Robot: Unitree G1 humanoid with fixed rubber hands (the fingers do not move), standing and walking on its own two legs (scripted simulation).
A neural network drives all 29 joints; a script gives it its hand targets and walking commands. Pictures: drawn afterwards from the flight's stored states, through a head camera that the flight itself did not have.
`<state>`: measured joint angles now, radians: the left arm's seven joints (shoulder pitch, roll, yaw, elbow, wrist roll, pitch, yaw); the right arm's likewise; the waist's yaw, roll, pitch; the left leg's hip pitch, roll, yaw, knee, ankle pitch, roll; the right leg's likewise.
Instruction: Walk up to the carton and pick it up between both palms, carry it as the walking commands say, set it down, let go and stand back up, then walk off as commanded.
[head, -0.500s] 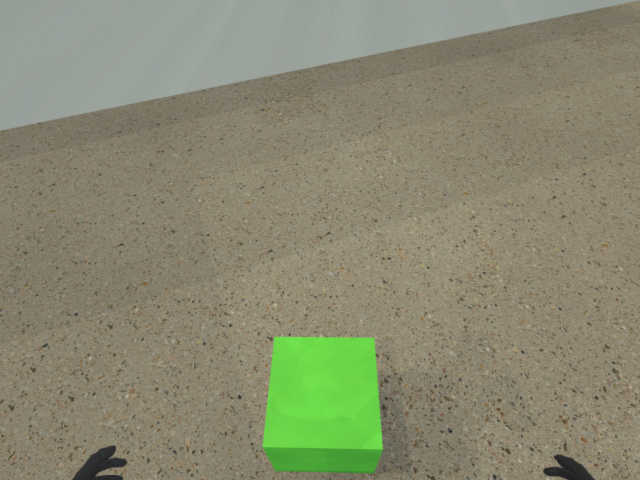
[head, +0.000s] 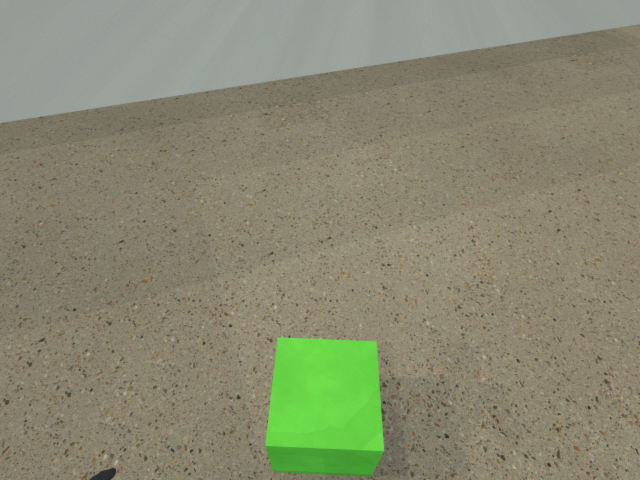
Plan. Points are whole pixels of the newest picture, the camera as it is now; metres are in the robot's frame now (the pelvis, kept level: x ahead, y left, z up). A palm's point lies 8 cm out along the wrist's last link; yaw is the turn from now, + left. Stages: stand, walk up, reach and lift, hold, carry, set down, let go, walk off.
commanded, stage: walk up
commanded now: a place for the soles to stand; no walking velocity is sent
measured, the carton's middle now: (324, 407) +0.44 +0.00 -0.65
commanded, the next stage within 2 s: reach and lift in 0.74 s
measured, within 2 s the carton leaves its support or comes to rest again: neither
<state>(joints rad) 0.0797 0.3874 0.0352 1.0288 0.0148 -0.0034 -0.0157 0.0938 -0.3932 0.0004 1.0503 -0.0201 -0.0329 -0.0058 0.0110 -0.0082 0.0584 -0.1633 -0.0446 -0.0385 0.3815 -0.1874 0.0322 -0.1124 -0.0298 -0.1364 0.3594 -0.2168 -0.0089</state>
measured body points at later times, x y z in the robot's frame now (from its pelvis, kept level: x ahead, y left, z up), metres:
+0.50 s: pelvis +0.01 +0.00 +0.00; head +0.03 +0.01 +0.45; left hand +0.11 +0.32 -0.12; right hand +0.14 -0.31 -0.11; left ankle +0.01 +0.10 -0.75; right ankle -0.01 -0.11 -0.75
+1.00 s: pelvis -0.01 -0.01 -0.01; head +0.08 +0.00 +0.42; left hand +0.19 +0.29 -0.12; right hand +0.17 -0.29 -0.12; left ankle +0.01 +0.10 -0.75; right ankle -0.01 -0.11 -0.75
